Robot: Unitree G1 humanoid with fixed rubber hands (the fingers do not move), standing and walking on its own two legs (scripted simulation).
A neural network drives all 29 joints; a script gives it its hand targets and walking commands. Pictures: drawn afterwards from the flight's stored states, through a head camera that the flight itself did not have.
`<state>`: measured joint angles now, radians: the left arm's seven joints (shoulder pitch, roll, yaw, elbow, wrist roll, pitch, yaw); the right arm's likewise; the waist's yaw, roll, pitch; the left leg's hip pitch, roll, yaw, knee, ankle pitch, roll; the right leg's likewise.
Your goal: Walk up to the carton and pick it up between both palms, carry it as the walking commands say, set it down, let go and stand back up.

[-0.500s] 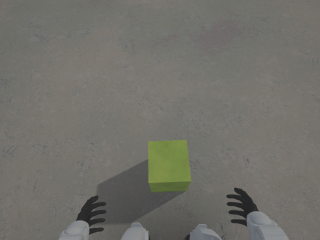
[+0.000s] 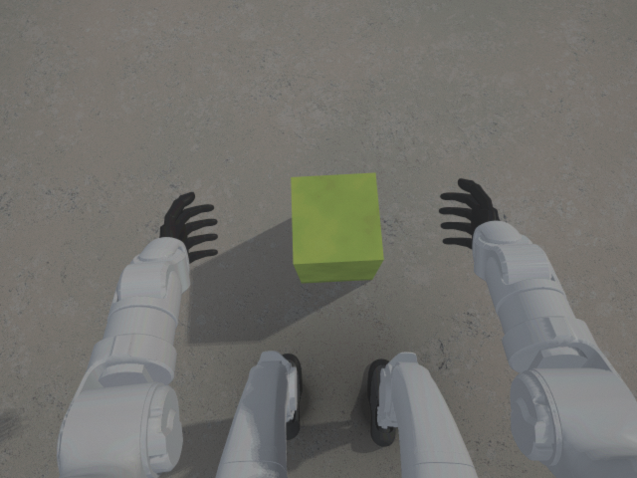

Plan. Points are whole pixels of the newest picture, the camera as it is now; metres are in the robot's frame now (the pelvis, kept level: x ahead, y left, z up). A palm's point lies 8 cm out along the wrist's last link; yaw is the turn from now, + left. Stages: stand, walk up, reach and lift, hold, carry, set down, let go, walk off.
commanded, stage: reach and lift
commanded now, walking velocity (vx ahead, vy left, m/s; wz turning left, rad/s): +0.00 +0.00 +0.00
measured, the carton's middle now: (335, 233) +0.55 +0.00 -0.56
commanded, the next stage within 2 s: none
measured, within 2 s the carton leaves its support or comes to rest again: neither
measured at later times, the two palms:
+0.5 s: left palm (200, 160) +0.53 +0.21 -0.12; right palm (461, 145) +0.55 -0.18 -0.12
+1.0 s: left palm (219, 189) +0.53 +0.21 -0.22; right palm (439, 175) +0.55 -0.17 -0.22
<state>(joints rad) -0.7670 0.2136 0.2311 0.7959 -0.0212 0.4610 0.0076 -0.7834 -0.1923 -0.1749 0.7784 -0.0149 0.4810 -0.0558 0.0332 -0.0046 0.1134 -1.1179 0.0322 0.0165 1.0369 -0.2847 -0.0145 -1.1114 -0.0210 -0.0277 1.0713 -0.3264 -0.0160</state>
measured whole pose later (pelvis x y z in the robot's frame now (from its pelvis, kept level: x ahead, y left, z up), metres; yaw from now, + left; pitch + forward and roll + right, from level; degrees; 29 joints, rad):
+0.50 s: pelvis +0.04 +0.01 -0.02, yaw -1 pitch +45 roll +0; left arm -1.04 0.21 0.36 0.86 0.02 0.12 0.05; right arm -1.10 -0.26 -0.27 0.91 -0.02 0.13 -0.01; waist 0.03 0.00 -0.06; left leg -1.51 0.03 0.03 1.04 -0.30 0.00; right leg -1.50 -0.02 -0.01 1.06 -0.33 0.00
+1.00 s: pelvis +0.02 +0.01 -0.11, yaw -1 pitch +50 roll +0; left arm -1.16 0.22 0.37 0.89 0.04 0.13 0.07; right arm -1.22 -0.27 -0.32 0.96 -0.04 0.13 -0.03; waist 0.03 -0.01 -0.08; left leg -1.89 0.03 0.01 1.41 -0.39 -0.01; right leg -1.87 -0.02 -0.01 1.42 -0.43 0.00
